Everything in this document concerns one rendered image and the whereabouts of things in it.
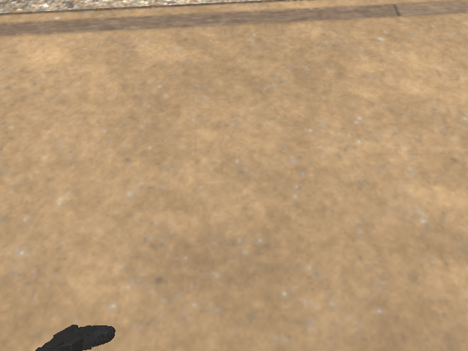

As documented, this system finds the left robot hand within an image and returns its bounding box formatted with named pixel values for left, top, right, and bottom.
left=35, top=325, right=116, bottom=351

